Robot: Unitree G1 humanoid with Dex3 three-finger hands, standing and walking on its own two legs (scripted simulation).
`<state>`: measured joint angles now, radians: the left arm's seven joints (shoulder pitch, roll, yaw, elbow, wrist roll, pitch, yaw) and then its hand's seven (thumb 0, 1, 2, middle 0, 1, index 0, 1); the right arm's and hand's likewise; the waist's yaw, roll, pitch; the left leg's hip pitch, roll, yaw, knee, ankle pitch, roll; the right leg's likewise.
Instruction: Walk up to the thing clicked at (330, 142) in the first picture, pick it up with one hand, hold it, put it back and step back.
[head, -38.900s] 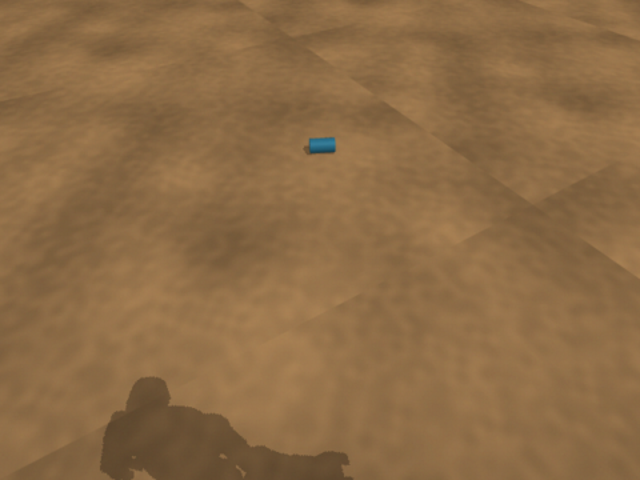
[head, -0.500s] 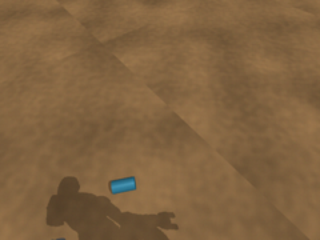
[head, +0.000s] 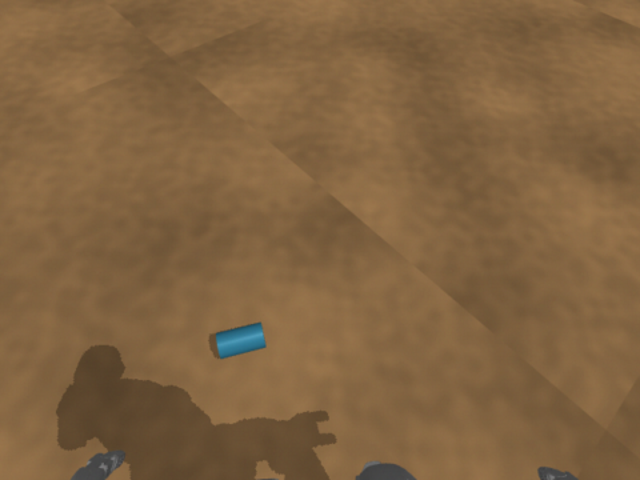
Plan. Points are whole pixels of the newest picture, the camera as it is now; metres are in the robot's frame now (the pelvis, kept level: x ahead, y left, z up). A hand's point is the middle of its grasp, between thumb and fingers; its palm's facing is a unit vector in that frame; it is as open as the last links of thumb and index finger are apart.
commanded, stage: step back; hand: left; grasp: from above
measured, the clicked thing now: (241, 340) +0.54 +0.24 -0.73
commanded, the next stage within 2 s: none
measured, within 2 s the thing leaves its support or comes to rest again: neither
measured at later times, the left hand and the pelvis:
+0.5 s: hand out of the picture +0.01 +0.26 -0.16, palm faces +0.03 -0.94 -0.35, open 7.4 cm; pelvis -0.12 +0.00 -0.01, yaw +2 degrees
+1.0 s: hand out of the picture -0.20 +0.22 -0.14, palm faces -0.03 -0.91 -0.41, open 7.4 cm; pelvis -0.27 -0.05 +0.00, yaw -2 degrees
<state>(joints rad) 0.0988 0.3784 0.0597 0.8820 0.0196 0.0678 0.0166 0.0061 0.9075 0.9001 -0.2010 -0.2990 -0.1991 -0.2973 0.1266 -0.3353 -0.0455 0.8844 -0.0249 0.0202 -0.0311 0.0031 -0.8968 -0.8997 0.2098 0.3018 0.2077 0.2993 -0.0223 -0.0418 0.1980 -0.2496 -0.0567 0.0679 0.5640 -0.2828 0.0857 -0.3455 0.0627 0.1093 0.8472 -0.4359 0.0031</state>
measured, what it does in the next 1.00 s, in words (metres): walks backwards: right foot, then left foot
